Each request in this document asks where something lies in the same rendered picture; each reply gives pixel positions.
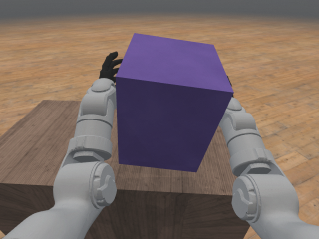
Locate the right robot upper arm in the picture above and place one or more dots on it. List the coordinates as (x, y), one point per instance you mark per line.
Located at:
(268, 202)

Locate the pedestal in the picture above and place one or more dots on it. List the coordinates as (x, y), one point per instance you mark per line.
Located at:
(150, 203)

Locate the left robot forearm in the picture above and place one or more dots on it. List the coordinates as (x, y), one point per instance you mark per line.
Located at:
(92, 137)

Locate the left robot upper arm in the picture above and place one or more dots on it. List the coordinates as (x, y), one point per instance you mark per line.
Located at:
(81, 191)

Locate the carton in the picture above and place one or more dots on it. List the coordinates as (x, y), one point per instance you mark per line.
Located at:
(171, 95)

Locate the left robot hand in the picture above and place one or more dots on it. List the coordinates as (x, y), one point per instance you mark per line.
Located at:
(108, 69)

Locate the right robot forearm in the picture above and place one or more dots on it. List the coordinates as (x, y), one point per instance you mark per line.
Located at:
(248, 154)

